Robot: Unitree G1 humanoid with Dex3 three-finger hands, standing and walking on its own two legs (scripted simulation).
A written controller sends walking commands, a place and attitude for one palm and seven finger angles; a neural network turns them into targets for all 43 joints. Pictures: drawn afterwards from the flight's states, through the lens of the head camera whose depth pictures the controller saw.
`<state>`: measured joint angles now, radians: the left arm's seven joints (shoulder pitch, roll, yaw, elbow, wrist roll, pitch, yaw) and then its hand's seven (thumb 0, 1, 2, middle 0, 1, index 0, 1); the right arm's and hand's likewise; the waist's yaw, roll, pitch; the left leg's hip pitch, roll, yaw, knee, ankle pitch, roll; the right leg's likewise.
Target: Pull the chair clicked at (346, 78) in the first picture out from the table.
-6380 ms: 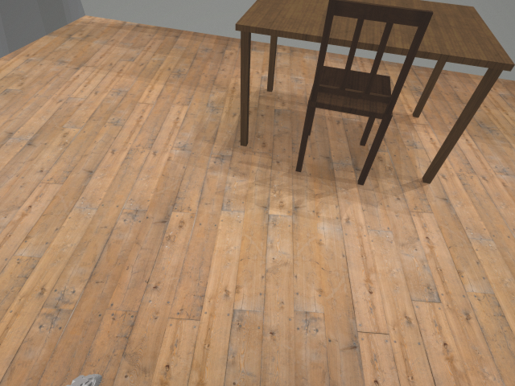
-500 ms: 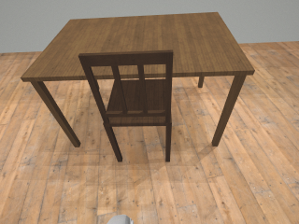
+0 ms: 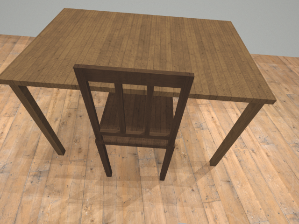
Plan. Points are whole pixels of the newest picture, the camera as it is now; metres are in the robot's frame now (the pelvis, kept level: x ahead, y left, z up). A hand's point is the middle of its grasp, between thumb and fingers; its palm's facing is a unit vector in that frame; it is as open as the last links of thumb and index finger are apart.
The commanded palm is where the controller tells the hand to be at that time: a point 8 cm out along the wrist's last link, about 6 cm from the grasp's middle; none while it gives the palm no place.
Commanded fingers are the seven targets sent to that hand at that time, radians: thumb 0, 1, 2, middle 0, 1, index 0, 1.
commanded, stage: take the last steps up to it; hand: left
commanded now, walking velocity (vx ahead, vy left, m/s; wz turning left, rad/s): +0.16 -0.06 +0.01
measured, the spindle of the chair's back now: (121, 110) +0.52 +0.16 -0.07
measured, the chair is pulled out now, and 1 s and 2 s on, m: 0.00 0.00 0.00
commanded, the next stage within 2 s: come to a stop and stand still in 0.04 s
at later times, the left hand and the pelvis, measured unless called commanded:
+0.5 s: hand (102, 220) +0.16 +0.15 -0.16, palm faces +0.07 -0.97 -0.24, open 7.3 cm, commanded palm none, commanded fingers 0.00 0.90 0.90 -0.20 -0.30 -0.20 -0.30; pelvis +0.07 -0.03 +0.00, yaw +3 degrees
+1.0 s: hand out of the picture -0.02 +0.20 -0.17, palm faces +0.05 -0.98 -0.18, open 7.4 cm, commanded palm none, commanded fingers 0.00 0.90 0.90 -0.20 -0.30 -0.20 -0.30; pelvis +0.02 +0.02 +0.01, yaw +1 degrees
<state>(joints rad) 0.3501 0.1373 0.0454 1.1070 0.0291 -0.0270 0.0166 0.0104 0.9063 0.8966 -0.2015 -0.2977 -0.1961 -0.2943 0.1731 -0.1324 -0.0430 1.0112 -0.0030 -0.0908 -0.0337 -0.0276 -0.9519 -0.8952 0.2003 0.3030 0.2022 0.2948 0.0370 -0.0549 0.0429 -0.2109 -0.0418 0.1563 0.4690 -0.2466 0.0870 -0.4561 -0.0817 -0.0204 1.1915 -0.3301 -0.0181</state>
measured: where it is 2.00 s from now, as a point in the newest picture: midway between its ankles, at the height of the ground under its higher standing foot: outside the picture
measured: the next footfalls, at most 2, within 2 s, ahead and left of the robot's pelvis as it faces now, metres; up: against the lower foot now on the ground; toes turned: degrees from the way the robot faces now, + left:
right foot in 0.26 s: +0.18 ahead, -0.15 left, +0.00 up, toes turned -4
left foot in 0.64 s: +0.07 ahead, +0.10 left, +0.00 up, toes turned +4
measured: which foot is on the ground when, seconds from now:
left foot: down 0.00-0.28, up 0.30-0.62, down 0.64-1.00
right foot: up 0.00-0.24, down 0.26-0.64, up 0.66-1.00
